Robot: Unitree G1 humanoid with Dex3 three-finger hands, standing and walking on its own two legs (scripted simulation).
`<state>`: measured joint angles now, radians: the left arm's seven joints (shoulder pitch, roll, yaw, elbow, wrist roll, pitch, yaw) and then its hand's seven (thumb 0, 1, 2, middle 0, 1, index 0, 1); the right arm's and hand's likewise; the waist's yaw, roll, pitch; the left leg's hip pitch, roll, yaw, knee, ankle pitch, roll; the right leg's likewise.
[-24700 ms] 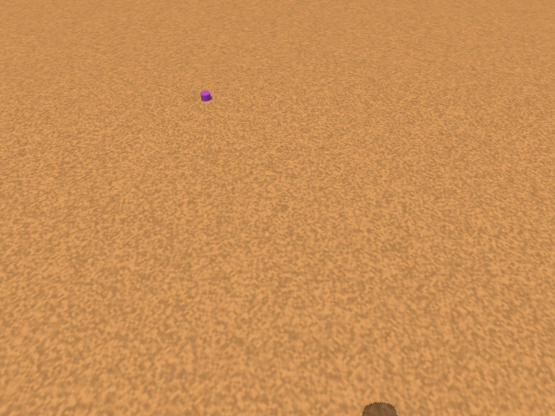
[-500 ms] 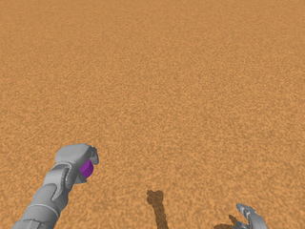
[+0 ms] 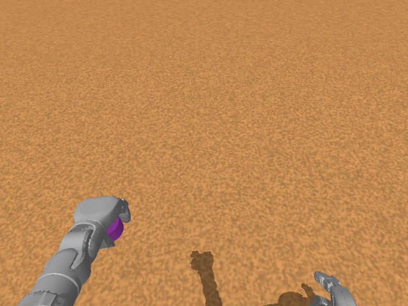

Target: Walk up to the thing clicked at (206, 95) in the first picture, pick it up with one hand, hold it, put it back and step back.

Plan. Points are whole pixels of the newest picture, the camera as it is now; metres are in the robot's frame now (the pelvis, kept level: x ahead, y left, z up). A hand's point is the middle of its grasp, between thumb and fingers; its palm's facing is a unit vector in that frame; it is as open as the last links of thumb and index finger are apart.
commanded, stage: crouch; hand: left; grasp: from above
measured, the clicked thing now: (108, 226) +0.32 +0.23 -0.08
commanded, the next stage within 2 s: lower in 1.76 s
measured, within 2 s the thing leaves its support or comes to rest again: neither
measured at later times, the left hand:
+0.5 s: hand (128, 247) +0.34 +0.24 -0.29, palm faces -0.39 +0.02 -0.92, open 7.5 cm
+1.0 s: hand (138, 261) +0.36 +0.26 -0.49, palm faces -0.42 -0.01 -0.91, open 7.4 cm
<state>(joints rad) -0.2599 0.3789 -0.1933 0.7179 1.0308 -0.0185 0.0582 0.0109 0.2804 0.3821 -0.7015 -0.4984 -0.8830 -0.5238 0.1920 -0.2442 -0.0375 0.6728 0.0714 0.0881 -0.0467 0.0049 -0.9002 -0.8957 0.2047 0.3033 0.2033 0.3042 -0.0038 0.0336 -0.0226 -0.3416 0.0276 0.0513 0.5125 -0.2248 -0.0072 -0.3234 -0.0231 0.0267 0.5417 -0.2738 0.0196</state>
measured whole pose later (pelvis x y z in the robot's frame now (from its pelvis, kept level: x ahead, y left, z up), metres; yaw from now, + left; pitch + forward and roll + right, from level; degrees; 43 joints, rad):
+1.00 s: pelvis -0.07 +0.01 -0.33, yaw -3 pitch +37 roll -6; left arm -0.80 0.56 0.04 1.28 1.24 -0.14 0.42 0.00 0.27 0.36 -0.74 -0.46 -0.94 -0.47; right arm 0.12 -0.23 -0.04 0.78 -0.10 -0.08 0.07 0.00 -0.91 -0.90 0.21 0.30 0.21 0.30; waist -0.14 0.02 -0.17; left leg -2.07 0.04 -0.08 2.05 -0.63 0.00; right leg -1.97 0.01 -0.04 2.02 -0.70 0.04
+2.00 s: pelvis -0.08 +0.00 -0.44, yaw -7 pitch +33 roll -7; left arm -0.90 0.73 0.11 1.46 1.26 -0.22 0.43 -0.01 0.28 0.34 -0.75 -0.44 -0.94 -0.47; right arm 0.10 -0.26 0.05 0.79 -0.15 -0.07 0.13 0.00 -0.92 -0.90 0.21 0.30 0.20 0.30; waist -0.19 -0.03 -0.04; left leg -2.33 0.05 -0.16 2.40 -0.65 -0.02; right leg -2.22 0.05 -0.07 2.35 -0.71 0.04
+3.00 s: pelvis -0.07 +0.00 -0.48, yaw -11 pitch +27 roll -11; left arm -0.89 0.91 0.22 1.66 1.31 -0.27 0.62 -0.02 0.28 0.32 -0.77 -0.42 -0.96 -0.45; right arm 0.05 -0.29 0.19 0.78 -0.30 -0.17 0.22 0.00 -0.90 -0.89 0.21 0.30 0.20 0.30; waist -0.29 -0.12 0.09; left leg -2.38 0.05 -0.26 2.58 -0.69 -0.03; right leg -2.25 0.08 -0.14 2.46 -0.72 0.05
